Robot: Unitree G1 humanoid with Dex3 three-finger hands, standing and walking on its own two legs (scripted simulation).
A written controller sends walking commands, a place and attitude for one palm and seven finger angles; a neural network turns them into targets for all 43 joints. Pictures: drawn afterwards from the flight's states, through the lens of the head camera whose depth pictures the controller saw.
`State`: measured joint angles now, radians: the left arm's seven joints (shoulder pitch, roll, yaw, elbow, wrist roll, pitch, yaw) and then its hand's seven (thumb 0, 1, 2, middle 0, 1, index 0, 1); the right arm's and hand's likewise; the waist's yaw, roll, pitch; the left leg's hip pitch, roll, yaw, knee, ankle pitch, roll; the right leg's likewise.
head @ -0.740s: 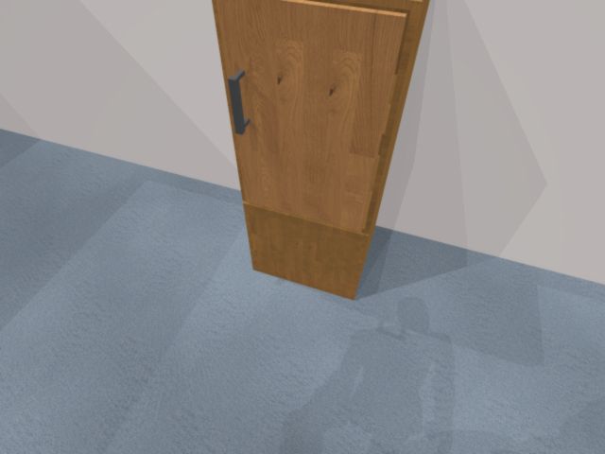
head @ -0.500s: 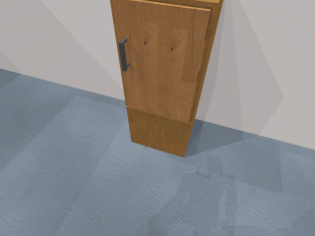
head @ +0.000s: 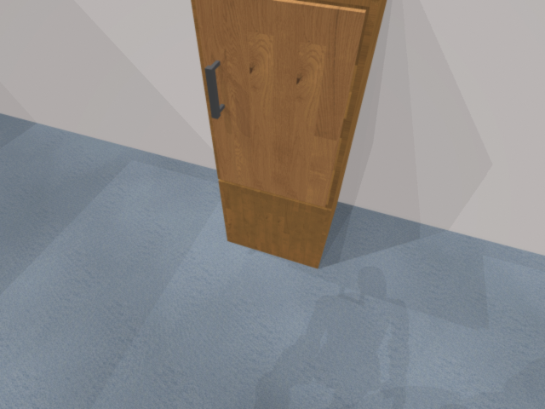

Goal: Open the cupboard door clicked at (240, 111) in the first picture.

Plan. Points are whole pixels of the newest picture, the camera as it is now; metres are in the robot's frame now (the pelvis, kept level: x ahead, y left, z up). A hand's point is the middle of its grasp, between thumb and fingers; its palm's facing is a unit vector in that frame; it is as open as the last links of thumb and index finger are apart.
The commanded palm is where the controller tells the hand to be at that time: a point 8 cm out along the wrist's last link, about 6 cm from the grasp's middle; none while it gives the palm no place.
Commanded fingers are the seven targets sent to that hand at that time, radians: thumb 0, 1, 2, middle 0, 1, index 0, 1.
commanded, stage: look at it before walking up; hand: left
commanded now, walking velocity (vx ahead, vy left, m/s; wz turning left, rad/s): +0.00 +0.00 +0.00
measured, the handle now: (216, 90) +0.86 +0.20 +0.02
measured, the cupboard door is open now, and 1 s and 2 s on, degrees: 0 0 0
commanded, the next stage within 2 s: turn to face it in 0.10 s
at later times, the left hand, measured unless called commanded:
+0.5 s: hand out of the picture -0.01 +0.18 -0.18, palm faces -0.01 -0.98 -0.19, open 7.3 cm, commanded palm none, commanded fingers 0.00 0.90 0.90 -0.20 -0.30 -0.20 -0.30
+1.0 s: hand out of the picture +0.07 +0.20 -0.18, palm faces -0.15 -0.96 -0.22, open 7.3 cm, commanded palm none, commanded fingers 0.00 0.90 0.90 -0.20 -0.30 -0.20 -0.30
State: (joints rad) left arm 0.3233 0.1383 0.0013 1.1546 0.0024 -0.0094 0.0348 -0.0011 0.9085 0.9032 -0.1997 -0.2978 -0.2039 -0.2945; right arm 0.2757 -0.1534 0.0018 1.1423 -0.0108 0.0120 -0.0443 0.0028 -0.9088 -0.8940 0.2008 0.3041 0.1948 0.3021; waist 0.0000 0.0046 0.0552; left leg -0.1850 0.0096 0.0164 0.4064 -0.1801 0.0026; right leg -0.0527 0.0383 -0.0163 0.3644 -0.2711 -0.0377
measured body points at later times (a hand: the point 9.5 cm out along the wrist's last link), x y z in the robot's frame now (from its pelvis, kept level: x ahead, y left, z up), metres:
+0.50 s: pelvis +0.00 +0.00 -0.01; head +0.02 +0.00 +0.44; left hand -0.01 +0.23 -0.17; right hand -0.01 -0.22 -0.17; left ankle +0.03 +0.12 -0.74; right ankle -0.04 -0.09 -0.74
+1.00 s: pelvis -0.02 +0.02 -0.01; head +0.01 +0.01 +0.44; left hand +0.08 +0.25 -0.16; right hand -0.02 -0.23 -0.16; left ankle +0.03 +0.12 -0.74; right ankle -0.07 -0.09 -0.71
